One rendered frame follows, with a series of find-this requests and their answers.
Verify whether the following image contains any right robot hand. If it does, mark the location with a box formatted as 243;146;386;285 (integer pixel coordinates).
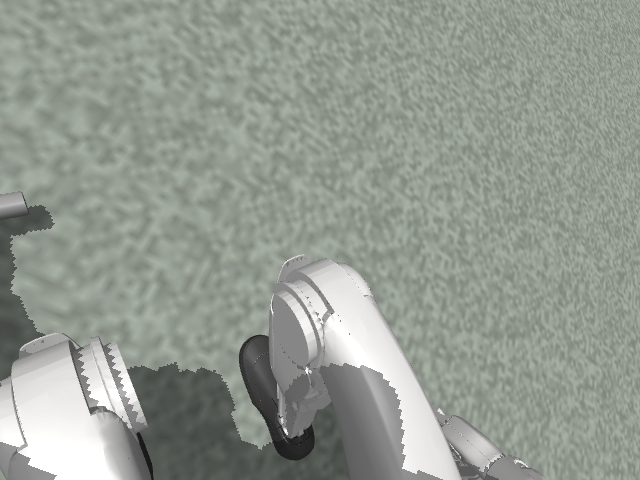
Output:
431;405;505;480

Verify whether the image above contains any right robot arm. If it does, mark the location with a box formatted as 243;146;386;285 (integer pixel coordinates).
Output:
484;456;548;480

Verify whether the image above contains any bottle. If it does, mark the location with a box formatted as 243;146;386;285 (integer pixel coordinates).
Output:
0;191;30;220

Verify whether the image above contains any left robot foot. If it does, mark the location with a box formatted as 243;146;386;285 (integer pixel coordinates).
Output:
136;432;154;480

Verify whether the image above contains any right robot foot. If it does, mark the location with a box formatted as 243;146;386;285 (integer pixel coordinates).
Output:
239;335;315;460

